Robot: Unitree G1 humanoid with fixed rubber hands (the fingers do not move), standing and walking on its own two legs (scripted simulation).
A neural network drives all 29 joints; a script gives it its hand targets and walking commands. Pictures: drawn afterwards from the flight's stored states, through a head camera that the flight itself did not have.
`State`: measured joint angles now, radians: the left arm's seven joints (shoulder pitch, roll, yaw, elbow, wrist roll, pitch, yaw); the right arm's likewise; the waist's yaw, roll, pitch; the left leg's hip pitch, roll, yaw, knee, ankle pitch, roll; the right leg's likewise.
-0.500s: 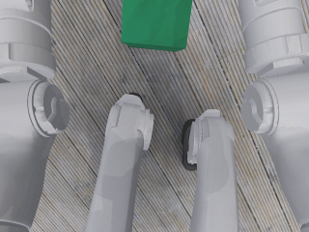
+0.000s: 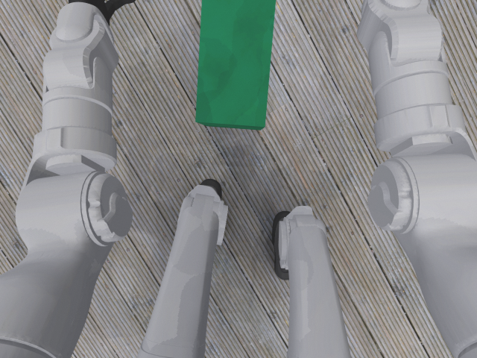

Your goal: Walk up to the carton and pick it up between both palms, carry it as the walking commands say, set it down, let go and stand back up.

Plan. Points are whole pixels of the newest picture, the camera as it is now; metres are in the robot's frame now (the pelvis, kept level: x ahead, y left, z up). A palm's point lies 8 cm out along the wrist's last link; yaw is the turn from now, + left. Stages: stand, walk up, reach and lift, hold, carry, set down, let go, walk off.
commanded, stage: set down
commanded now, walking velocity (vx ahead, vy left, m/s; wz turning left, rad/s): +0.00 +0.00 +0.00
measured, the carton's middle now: (236, 65) +0.57 +0.10 -0.46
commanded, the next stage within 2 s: let go in 0.36 s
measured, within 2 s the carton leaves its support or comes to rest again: neither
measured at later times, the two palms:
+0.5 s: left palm out of the picture +0.52 +0.29 +0.00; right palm out of the picture +0.59 -0.05 +0.00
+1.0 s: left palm out of the picture +0.30 +0.26 +0.08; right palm out of the picture +0.39 -0.16 +0.09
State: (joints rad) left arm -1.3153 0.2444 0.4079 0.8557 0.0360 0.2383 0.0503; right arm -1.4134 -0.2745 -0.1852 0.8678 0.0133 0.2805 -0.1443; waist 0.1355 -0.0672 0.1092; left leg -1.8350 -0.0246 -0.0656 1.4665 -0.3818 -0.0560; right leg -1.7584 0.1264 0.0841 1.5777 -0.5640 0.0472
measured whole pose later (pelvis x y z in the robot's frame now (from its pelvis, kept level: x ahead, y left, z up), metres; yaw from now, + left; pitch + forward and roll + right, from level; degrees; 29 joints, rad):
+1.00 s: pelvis +0.04 +0.01 +0.18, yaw +1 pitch +21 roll +0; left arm -0.26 0.16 0.18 0.57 0.11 0.09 -0.09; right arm -0.40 -0.12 -0.20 0.66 -0.11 0.12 -0.07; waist 0.10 -0.03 0.02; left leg -0.87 -0.03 -0.07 0.66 -0.15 -0.02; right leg -0.80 0.05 0.10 0.75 -0.32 0.04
